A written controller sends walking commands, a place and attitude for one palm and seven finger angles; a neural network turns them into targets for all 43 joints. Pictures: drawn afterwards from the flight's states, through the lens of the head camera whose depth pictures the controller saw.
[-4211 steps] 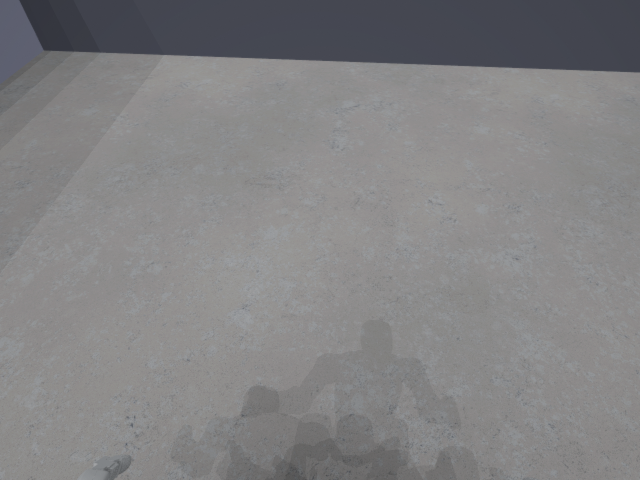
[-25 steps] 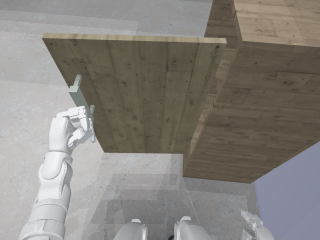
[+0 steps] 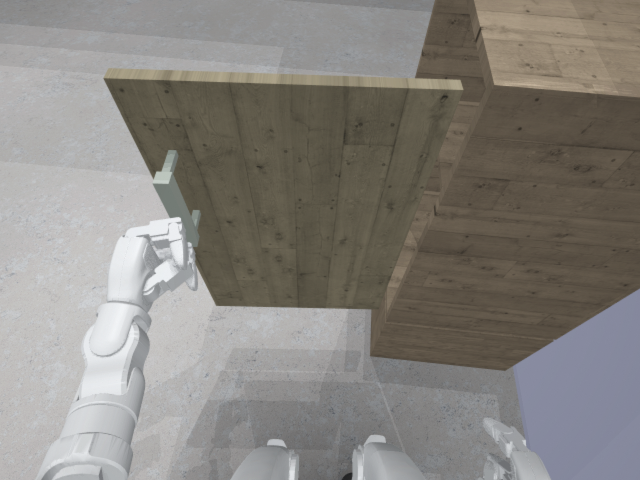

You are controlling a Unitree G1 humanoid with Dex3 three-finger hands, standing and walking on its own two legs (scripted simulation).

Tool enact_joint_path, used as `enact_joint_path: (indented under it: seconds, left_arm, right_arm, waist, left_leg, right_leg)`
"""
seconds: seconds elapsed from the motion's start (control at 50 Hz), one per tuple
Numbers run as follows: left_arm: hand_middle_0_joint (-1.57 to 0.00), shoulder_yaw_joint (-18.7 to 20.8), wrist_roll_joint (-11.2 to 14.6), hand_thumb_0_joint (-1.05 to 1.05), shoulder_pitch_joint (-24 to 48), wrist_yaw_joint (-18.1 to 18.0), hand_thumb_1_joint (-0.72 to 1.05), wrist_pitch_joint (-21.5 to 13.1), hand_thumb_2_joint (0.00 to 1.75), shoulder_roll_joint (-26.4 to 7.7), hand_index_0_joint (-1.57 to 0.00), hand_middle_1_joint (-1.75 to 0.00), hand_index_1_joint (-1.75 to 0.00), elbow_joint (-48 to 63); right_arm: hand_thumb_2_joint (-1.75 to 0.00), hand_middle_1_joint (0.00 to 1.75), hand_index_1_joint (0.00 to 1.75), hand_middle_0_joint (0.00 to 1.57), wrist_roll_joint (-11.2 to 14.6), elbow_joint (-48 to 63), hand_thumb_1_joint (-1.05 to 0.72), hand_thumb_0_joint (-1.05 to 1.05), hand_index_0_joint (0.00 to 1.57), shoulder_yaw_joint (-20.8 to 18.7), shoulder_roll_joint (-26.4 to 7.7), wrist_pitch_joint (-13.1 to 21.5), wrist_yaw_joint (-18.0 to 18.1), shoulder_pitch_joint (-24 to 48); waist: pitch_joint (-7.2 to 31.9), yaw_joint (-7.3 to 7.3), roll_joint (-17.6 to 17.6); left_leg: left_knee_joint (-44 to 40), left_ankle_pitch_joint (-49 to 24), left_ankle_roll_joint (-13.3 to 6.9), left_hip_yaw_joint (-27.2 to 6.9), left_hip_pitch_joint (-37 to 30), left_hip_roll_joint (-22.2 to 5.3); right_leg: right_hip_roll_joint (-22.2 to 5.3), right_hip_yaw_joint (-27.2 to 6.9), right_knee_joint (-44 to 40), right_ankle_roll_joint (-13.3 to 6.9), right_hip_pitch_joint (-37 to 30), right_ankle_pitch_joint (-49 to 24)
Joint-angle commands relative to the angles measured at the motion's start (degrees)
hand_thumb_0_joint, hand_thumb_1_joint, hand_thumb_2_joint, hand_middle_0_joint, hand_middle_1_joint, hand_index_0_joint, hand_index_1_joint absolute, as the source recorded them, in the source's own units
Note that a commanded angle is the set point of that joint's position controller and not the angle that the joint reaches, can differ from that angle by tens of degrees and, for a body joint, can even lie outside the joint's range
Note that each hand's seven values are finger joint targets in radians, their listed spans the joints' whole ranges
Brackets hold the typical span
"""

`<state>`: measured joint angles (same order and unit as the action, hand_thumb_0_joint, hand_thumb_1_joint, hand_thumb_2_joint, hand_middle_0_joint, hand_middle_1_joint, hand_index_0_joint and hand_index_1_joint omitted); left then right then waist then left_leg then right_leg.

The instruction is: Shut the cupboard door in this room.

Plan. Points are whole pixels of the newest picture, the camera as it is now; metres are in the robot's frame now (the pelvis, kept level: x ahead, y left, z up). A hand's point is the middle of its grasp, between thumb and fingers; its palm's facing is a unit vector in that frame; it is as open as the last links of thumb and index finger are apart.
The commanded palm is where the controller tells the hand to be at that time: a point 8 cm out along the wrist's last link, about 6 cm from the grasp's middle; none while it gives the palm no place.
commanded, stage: push the door shut along its arc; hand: left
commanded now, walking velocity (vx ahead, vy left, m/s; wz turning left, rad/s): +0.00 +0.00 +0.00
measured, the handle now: (182, 201) +0.46 +0.21 +0.04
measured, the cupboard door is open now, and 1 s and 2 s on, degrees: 95 79 60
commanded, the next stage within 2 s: pull the fist back off the door in 1.72 s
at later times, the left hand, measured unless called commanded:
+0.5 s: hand (201, 226) +0.42 +0.18 +0.04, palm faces -0.13 -0.99 -0.03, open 3.1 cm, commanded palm +0.42 +0.22 +0.04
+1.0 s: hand (234, 188) +0.49 +0.14 +0.04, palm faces -0.27 -0.96 -0.03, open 3.1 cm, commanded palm +0.49 +0.18 +0.04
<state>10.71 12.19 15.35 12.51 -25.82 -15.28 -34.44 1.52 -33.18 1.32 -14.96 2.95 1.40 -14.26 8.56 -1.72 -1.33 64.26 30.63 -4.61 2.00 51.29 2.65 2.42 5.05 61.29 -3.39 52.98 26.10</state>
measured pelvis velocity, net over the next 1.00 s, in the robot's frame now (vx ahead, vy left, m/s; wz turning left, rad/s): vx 0.00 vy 0.01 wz -0.02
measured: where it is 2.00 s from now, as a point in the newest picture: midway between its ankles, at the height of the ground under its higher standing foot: outside the picture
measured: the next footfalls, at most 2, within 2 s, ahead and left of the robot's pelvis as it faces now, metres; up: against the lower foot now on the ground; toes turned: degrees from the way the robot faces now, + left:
none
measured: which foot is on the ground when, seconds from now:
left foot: down 0.00-1.00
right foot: down 0.00-1.00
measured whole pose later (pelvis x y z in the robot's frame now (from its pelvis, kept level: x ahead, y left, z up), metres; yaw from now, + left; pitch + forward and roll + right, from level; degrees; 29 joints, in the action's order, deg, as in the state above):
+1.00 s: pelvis +0.00 +0.01 -0.02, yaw -1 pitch +24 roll -3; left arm 14.3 8.3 50.5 23.9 -24.6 -26.1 -66.0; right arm 1.4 -36.4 2.3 -16.2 -0.6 0.5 -19.8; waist 7.8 -9.2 -2.2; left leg 69.2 31.5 -5.1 1.6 61.7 1.8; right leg 3.1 5.9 64.3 -3.2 62.6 25.9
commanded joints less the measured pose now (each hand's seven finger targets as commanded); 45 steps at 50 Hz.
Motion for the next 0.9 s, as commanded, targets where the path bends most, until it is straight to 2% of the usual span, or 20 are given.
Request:
enact_joint_path:
  seconds: [0.0, 0.02, 0.04, 0.1, 0.14, 0.2, 0.26, 0.32, 0.34, 0.36, 0.38, 0.44, 0.46, 0.54, 0.6, 0.64, 0.68, 0.78, 0.84, 0.88]
  left_arm:
    - [-1.30, 2.96, 0.70, 0.00, 26.28, 0.78, 0.90, -4.21, 0.90, -10.78, -1.30, -1.50, -1.50, 7.66]
    - [-1.30, 3.38, 0.65, 0.00, 25.83, 1.27, 0.90, -4.21, 0.90, -11.19, -1.30, -1.50, -1.50, 5.78]
    - [-1.30, 2.29, 0.60, 0.00, 27.80, 1.90, 0.90, -4.39, 0.90, -10.66, -1.30, -1.50, -1.50, 5.70]
    - [-1.30, 1.19, 0.30, 0.00, 28.52, 3.58, 0.90, -4.04, 0.90, -10.23, -1.30, -1.50, -1.50, 5.11]
    - [-1.30, 3.23, 0.28, 0.00, 28.51, 4.13, 0.90, -3.22, 0.90, -12.72, -1.30, -1.50, -1.50, 2.34]
    - [-1.30, 2.03, 0.39, 0.00, 33.54, 4.61, 0.90, -2.76, 0.90, -11.72, -1.30, -1.50, -1.50, 0.82]
    - [-1.30, 4.38, 0.76, 0.00, 35.00, 4.46, 0.90, -3.59, 0.90, -14.07, -1.30, -1.50, -1.50, 0.59]
    - [-1.30, 3.27, 0.19, 0.00, 36.78, 5.44, 0.90, -4.42, 0.90, -13.47, -1.30, -1.50, -1.50, -1.14]
    - [-1.30, 1.99, 0.14, 0.00, 38.24, 5.94, 0.90, -4.41, 0.90, -12.34, -1.30, -1.50, -1.50, -2.79]
    - [-1.30, 2.85, 0.14, 0.00, 40.98, 6.29, 0.90, -4.77, 0.90, -13.85, -1.30, -1.50, -1.50, -3.44]
    - [-1.30, 3.36, -0.41, 0.00, 42.50, 6.57, 0.90, -4.99, 0.90, -15.26, -1.30, -1.50, -1.50, -4.94]
    - [-1.30, 1.65, -0.83, 0.00, 46.90, 7.76, 0.90, -5.32, 0.90, -14.25, -1.30, -1.50, -1.50, -7.79]
    - [-1.30, 2.57, -0.91, 0.00, 48.61, 7.99, 0.90, -5.55, 0.90, -15.86, -1.30, -1.50, -1.50, -8.58]
    - [-1.30, -0.26, -1.15, 0.00, 54.14, 9.29, 0.90, -5.13, 0.90, -13.90, -1.30, -1.50, -1.50, -11.27]
    - [-1.30, 1.57, -1.08, 0.00, 54.39, 9.92, 0.90, -4.83, 0.90, -16.04, -1.30, -1.50, -1.50, -13.93]
    - [-1.30, 1.11, -1.18, 0.00, 56.06, 10.11, 0.90, -4.18, 0.90, -15.60, -1.30, -1.50, -1.50, -15.37]
    - [-1.30, 3.80, -1.38, 0.00, 56.74, 10.10, 0.90, -3.95, 0.90, -18.75, -1.30, -1.50, -1.50, -16.95]
    - [-1.30, 4.33, -2.44, 0.00, 59.03, 10.34, 0.90, -3.38, 0.90, -20.02, -1.30, -1.50, -1.50, -18.96]
    - [-1.30, 5.94, -2.65, 0.00, 58.69, 10.41, 0.90, -3.07, 0.90, -21.74, -1.30, -1.50, -1.50, -18.44]
    - [-1.30, 4.83, -2.93, 0.00, 60.07, 11.03, 0.90, -2.82, 0.90, -21.06, -1.30, -1.50, -1.50, -18.25]
  right_arm:
    - [-0.90, 0.30, 0.30, 0.20, 0.36, 4.79, -0.90, 0.00, 0.20, -3.23, -8.57, 2.06, 1.26, -2.16]
    - [-0.90, 0.30, 0.30, 0.20, 0.38, 4.76, -0.90, 0.00, 0.20, -3.21, -8.69, 2.03, 1.27, -2.42]
    - [-0.90, 0.30, 0.30, 0.20, 0.42, 4.64, -0.90, 0.00, 0.20, -3.19, -8.82, 2.11, 1.22, -2.51]
    - [-0.90, 0.30, 0.30, 0.20, 0.37, 4.17, -0.90, 0.00, 0.20, -3.64, -9.17, 2.11, 0.75, -4.02]
    - [-0.90, 0.30, 0.30, 0.20, 0.39, 3.80, -0.90, 0.00, 0.20, -3.71, -9.62, 1.51, 0.53, -5.04]
    - [-0.90, 0.30, 0.30, 0.20, 0.55, 3.46, -0.90, 0.00, 0.20, -3.69, -9.57, 1.02, 0.47, -5.54]
    - [-0.90, 0.30, 0.30, 0.20, 0.48, 3.78, -0.90, 0.00, 0.20, -3.71, -9.81, 0.81, 0.54, -6.08]
    - [-0.90, 0.30, 0.30, 0.20, 0.48, 3.04, -0.90, 0.00, 0.20, -3.77, -9.70, 0.47, 0.39, -6.59]
    - [-0.90, 0.30, 0.30, 0.20, 0.59, 2.85, -0.90, 0.00, 0.20, -3.63, -9.63, 0.36, 0.34, -6.77]
    - [-0.90, 0.30, 0.30, 0.20, 0.59, 2.61, -0.90, 0.00, 0.20, -3.60, -9.82, 0.40, 0.52, -6.99]
    - [-0.90, 0.30, 0.30, 0.20, 0.58, 1.90, -0.90, 0.00, 0.20, -3.52, -10.08, 0.17, 0.60, -7.16]
    - [-0.90, 0.30, 0.30, 0.20, 0.58, 1.39, -0.90, 0.00, 0.20, -3.36, -10.13, 0.02, 0.60, -7.65]
    - [-0.90, 0.30, 0.30, 0.20, 0.57, 1.21, -0.90, 0.00, 0.20, -3.41, -10.40, 0.00, 0.75, -8.00]
    - [-0.90, 0.30, 0.30, 0.20, 0.52, 0.13, -0.90, 0.00, 0.20, -3.34, -10.84, -0.08, 0.62, -8.81]
    - [-0.90, 0.30, 0.30, 0.20, 0.46, -0.30, -0.90, 0.00, 0.20, -3.45, -11.39, -0.37, 0.48, -9.86]
    - [-0.90, 0.30, 0.30, 0.20, 0.43, -0.20, -0.90, 0.00, 0.20, -3.28, -11.32, -0.64, 0.42, -10.18]
    - [-0.90, 0.30, 0.30, 0.20, 0.36, -0.30, -0.90, 0.00, 0.20, -3.24, -11.60, -0.81, 0.45, -10.74]
    - [-0.90, 0.30, 0.30, 0.20, 0.16, -0.08, -0.90, 0.00, 0.20, -3.05, -11.61, -1.54, 0.15, -11.68]
    - [-0.90, 0.30, 0.30, 0.20, 0.00, 0.44, -0.90, 0.00, 0.20, -3.17, -11.72, -1.99, -0.23, -12.43]
    - [-0.90, 0.30, 0.30, 0.20, 0.02, 0.38, -0.90, 0.00, 0.20, -3.14, -11.63, -2.20, -0.27, -12.62]
  waist:
    - [15.99, -3.43, 0.88]
    - [16.22, -2.76, 0.03]
    - [17.59, -3.15, -1.42]
    - [23.29, -2.47, -6.07]
    - [23.24, -2.25, -4.04]
    - [21.95, -3.76, -2.19]
    - [22.93, -3.17, -1.35]
    - [23.71, -3.82, -1.74]
    - [22.01, -4.61, -1.19]
    - [21.48, -5.10, -1.17]
    - [21.04, -5.16, -1.50]
    - [21.45, -6.28, -2.93]
    - [21.40, -6.25, -4.09]
    - [23.15, -7.90, -6.35]
    - [24.48, -7.69, -5.60]
    - [24.12, -8.46, -4.91]
    - [24.81, -8.14, -3.89]
    - [25.56, -8.63, -6.01]
    - [27.69, -8.08, -6.02]
    - [29.22, -8.84, -6.31]
  left_leg:
    - [-8.92, -12.41, 3.09, -5.92, -5.81, -2.50]
    - [-9.11, -12.59, 3.30, -6.03, -6.05, -2.45]
    - [-9.06, -13.53, 3.54, -6.44, -7.59, -2.49]
    - [-8.50, -20.95, 4.77, -7.39, -13.96, -2.92]
    - [-8.42, -23.39, 5.14, -7.83, -13.83, -3.18]
    - [-8.24, -22.16, 4.70, -7.87, -12.58, -3.21]
    - [-8.13, -22.26, 4.21, -7.39, -11.44, -2.74]
    - [-7.90, -21.63, 4.10, -7.33, -11.51, -2.88]
    - [-8.01, -19.73, 3.84, -7.30, -10.90, -2.82]
    - [-7.67, -18.97, 3.54, -7.15, -9.96, -2.65]
    - [-7.89, -17.94, 3.70, -7.60, -9.89, -2.86]
    - [-7.63, -16.64, 3.44, -7.84, -10.52, -2.75]
    - [-7.53, -16.60, 3.60, -8.18, -10.64, -2.72]
    - [-7.14, -16.66, 3.79, -9.40, -13.26, -2.98]
    - [-6.82, -18.66, 4.07, -10.14, -13.98, -3.21]
    - [-6.24, -18.37, 3.53, -9.61, -12.19, -3.03]
    - [-5.65, -18.98, 3.37, -9.45, -10.81, -2.95]
    - [-4.61, -21.21, 3.44, -9.47, -10.89, -3.12]
    - [-4.24, -22.91, 3.46, -9.23, -11.54, -3.21]
    - [-3.49, -24.75, 3.35, -9.26, -12.09, -3.32]
  right_leg:
    - [-1.64, -5.70, -7.42, 1.55, -11.55, -9.58]
    - [-1.60, -5.53, -7.17, 1.35, -11.43, -9.52]
    - [-1.63, -5.28, -6.75, 1.24, -10.57, -10.04]
    - [-1.53, -4.37, -5.28, 0.93, -8.89, -13.77]
    - [-1.34, -4.05, -5.09, 0.90, -9.23, -15.08]
    - [-1.30, -4.01, -5.39, 1.22, -8.48, -14.50]
    - [-1.28, -4.34, -5.48, 1.04, -10.57, -15.41]
    - [-1.42, -4.63, -5.49, 1.17, -10.06, -15.16]
    - [-1.34, -4.68, -6.04, 1.22, -9.17, -13.85]
    - [-1.27, -4.78, -6.05, 1.11, -9.01, -13.45]
    - [-1.28, -4.72, -5.93, 1.05, -8.17, -12.33]
    - [-1.26, -4.80, -6.08, 1.01, -6.26, -10.98]
    - [-1.09, -4.67, -5.85, 0.77, -5.57, -10.31]
    - [-1.01, -4.23, -5.46, 0.71, -1.72, -9.34]
    - [-0.80, -3.88, -5.00, 0.56, -1.44, -10.08]
    - [-0.82, -4.12, -5.02, 0.75, -1.63, -10.42]
    - [-0.69, -4.20, -4.60, 0.71, -2.65, -11.13]
    - [-0.42, -4.23, -3.72, 0.68, -1.25, -12.31]
    - [-0.36, -4.38, -3.62, 0.74, -2.63, -13.62]
    - [-0.18, -4.41, -3.27, 0.91, -2.30, -14.99]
